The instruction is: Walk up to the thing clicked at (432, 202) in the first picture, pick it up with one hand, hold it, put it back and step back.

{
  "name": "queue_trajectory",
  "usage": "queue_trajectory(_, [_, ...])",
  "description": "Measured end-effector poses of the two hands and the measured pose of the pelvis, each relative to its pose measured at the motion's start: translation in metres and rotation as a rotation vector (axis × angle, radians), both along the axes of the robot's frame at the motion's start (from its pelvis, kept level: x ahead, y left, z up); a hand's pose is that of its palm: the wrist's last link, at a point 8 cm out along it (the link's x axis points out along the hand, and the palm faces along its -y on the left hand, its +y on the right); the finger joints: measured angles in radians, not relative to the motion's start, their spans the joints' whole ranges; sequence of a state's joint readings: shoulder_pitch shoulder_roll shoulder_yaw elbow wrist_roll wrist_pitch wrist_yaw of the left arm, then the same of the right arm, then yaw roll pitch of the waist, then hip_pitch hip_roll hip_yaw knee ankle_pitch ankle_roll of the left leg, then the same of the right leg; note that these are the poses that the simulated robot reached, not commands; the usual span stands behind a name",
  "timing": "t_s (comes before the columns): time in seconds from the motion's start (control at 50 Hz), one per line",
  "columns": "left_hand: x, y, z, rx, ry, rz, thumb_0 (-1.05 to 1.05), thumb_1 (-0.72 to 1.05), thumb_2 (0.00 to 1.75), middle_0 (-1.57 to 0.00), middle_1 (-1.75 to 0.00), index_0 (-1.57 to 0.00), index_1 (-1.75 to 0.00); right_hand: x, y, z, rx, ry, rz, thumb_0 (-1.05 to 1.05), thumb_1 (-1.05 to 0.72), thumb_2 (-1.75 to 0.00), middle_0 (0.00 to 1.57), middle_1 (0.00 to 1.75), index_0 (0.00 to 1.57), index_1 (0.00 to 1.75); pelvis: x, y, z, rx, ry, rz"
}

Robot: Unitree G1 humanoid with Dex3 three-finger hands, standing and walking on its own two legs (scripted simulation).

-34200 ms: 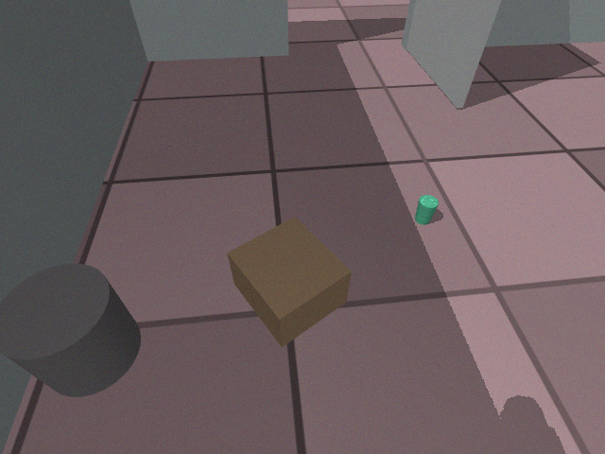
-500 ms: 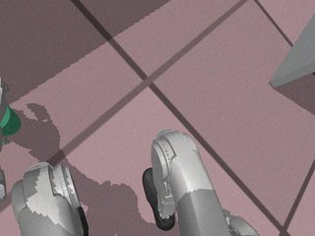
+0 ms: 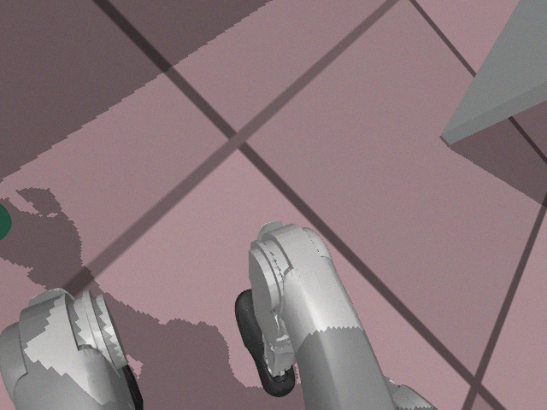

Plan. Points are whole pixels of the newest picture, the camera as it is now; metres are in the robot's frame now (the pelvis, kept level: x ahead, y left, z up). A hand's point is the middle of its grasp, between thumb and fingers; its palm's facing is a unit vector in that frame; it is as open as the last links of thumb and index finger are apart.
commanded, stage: close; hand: left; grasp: from above
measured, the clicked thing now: out of the picture +0.45 +0.29 -0.24
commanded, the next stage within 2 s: settle in 1.14 s
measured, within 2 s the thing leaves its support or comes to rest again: leaves its support in 1.68 s
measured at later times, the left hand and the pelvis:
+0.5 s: hand out of the picture +0.44 +0.29 -0.20, palm faces -0.44 -0.13 -0.89, open 13.2 cm; pelvis +0.00 +0.00 +0.00, yaw -1 degrees
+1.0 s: hand out of the picture +0.44 +0.29 -0.20, palm faces -0.45 -0.13 -0.88, open 12.5 cm; pelvis +0.00 +0.00 +0.00, yaw +0 degrees
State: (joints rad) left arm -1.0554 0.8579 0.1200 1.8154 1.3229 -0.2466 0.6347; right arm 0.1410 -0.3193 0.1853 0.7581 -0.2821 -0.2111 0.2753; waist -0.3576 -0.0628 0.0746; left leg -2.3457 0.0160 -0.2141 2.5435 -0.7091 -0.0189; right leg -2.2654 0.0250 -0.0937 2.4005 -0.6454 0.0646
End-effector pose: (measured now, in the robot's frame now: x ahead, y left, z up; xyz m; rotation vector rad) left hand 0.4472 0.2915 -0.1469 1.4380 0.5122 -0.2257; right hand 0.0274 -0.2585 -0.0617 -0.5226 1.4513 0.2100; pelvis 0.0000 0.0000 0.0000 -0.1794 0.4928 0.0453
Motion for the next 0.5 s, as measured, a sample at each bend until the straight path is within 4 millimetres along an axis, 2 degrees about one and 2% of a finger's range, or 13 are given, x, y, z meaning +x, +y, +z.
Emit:
queue_trajectory(0.16, [-0.0016, -0.0002, 0.0015, 0.007, -0.008, -0.003, 0.0, -0.48, 0.98, -0.18, -1.04, -0.19, -1.03, -0.0004, 0.0031, -0.0007, 0.011, -0.019, 0.021, 0.0, -0.9, -0.9, 0.2, 0.3, 0.2, 0.3, -0.0027, 0.0003, -0.0009, -0.005, -0.008, -0.006])
queue_trajectory(0.5, [-0.0011, 0.0011, 0.0025, 0.009, -0.005, 0.006, -0.02, -0.46, 0.94, -0.26, -1.0, -0.26, -0.99, 0.009, -0.0003, 0.0053, 0.009, -0.046, 0.052, 0.0, -0.9, -0.9, 0.2, 0.3, 0.2, 0.3, -0.0026, 0.0006, 0.0011, -0.007, -0.006, -0.008])
